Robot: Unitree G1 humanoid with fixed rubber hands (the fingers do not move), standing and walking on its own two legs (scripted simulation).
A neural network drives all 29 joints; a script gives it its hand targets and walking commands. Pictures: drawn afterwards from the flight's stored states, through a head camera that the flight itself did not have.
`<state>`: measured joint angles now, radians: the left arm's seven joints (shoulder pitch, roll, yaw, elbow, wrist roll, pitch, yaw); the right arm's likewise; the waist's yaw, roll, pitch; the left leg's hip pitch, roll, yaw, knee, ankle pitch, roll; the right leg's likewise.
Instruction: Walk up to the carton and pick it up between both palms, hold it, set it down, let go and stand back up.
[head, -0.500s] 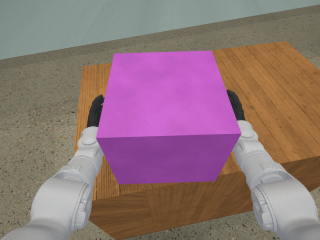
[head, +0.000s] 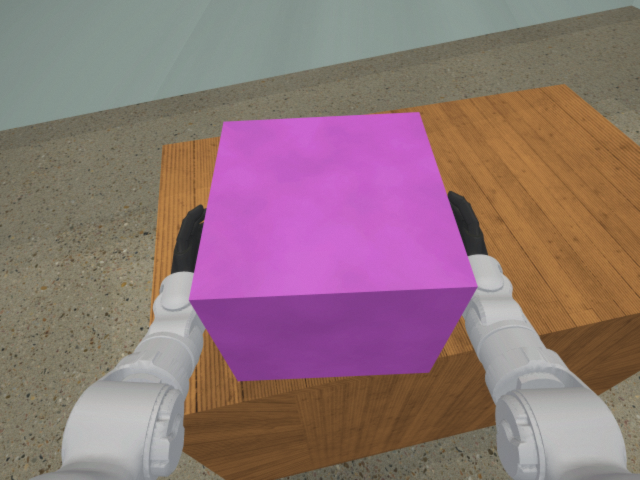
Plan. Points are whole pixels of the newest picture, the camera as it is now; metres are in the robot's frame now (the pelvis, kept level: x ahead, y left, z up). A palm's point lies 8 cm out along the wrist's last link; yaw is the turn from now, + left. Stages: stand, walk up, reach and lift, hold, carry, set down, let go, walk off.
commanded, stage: reach and lift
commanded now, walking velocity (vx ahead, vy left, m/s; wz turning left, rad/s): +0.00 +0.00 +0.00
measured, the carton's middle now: (327, 248) +0.44 -0.04 +0.03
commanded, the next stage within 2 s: none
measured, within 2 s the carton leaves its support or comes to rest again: leaves its support in 0.48 s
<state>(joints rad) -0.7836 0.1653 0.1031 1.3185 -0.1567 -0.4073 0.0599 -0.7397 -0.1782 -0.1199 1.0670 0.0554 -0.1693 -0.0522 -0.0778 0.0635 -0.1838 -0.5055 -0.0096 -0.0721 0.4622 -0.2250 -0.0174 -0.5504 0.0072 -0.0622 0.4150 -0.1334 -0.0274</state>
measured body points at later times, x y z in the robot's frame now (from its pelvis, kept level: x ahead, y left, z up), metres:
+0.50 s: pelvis +0.02 +0.01 +0.01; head +0.05 +0.00 +0.46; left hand +0.42 +0.16 +0.06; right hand +0.40 -0.22 +0.06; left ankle -0.01 +0.13 -0.74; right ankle +0.03 -0.10 -0.74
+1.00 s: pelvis -0.01 +0.01 +0.01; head +0.03 +0.02 +0.46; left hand +0.40 +0.18 +0.06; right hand +0.39 -0.20 +0.06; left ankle -0.01 +0.13 -0.74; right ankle +0.03 -0.10 -0.74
